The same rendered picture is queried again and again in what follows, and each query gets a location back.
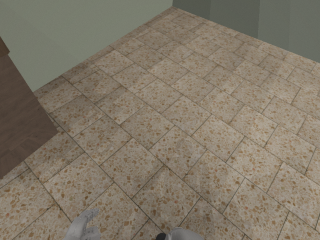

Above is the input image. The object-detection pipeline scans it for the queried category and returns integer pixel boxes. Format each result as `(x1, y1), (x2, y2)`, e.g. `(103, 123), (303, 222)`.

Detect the drawer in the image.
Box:
(0, 37), (10, 58)

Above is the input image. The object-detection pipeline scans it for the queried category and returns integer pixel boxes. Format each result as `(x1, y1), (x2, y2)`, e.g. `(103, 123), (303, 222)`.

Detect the left robot hand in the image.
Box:
(65, 208), (101, 240)

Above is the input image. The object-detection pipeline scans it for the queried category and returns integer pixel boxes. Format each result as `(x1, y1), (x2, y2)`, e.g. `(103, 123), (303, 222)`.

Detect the robot right thigh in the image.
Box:
(165, 229), (204, 240)

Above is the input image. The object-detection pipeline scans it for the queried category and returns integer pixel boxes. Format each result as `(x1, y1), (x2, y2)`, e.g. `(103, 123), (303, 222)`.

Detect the cabinet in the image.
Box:
(0, 54), (59, 179)

